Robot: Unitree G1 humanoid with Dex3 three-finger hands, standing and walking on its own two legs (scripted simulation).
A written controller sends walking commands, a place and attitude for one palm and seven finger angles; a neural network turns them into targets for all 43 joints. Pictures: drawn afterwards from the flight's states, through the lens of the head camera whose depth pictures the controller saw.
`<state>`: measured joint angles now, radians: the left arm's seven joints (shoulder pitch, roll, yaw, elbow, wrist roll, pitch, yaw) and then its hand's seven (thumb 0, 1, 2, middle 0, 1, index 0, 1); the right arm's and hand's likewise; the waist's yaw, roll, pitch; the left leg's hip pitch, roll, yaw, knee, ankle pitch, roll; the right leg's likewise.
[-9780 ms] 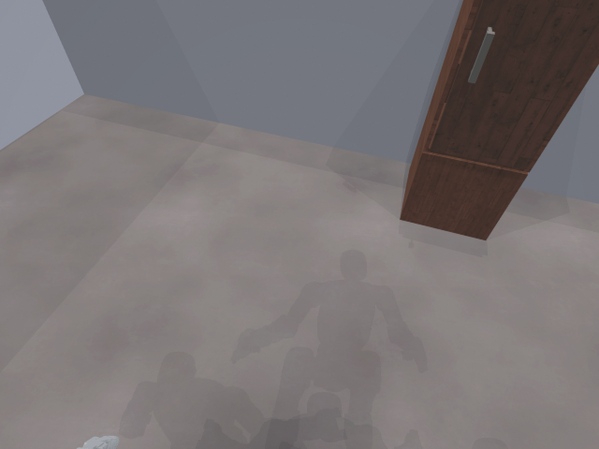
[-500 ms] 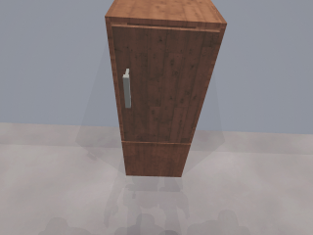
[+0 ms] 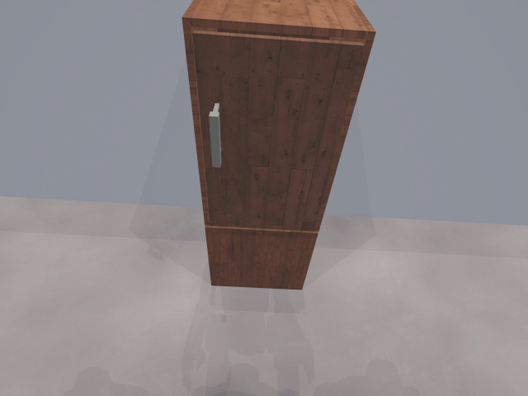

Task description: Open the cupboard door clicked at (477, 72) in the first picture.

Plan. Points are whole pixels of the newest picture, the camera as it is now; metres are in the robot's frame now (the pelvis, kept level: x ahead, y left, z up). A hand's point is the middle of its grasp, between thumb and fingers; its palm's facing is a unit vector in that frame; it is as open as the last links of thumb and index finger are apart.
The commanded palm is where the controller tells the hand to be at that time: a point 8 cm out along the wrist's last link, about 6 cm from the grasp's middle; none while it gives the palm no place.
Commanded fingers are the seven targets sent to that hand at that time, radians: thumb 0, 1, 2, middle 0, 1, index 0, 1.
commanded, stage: shuffle to correct the standing spot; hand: left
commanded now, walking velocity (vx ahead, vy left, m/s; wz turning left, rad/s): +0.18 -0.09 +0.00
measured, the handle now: (216, 135) +0.67 +0.16 +0.04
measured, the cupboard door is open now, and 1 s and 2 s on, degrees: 0 0 0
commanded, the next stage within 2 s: come to a stop and stand still in 0.68 s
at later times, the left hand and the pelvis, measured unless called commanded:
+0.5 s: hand out of the picture +0.02 +0.09 -0.16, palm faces +0.11 -0.99 -0.10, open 7.3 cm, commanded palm none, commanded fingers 0.00 0.90 0.90 -0.20 -0.30 -0.20 -0.30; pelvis +0.05 -0.05 +0.01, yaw +2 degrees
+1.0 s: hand (202, 364) +0.22 +0.12 -0.16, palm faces +0.04 -0.97 -0.23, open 7.3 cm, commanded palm none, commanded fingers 0.00 0.90 0.90 -0.20 -0.30 -0.20 -0.30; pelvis +0.17 -0.06 +0.00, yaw +2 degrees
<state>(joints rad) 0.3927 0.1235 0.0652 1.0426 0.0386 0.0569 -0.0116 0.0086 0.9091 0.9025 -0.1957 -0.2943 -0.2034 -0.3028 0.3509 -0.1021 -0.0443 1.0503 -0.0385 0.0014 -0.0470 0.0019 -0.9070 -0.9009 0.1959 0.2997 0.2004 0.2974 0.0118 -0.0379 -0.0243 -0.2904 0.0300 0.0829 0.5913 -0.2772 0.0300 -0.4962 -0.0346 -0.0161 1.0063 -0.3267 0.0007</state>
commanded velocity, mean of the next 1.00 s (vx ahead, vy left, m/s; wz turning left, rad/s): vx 0.09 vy -0.02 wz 0.03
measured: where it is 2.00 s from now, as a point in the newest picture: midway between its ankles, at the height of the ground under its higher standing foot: outside the picture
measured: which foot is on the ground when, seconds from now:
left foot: down 0.00-0.18, up 0.20-0.56, down 0.58-1.00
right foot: up 0.00-0.16, down 0.18-0.60, up 0.62-0.88, down 0.90-1.00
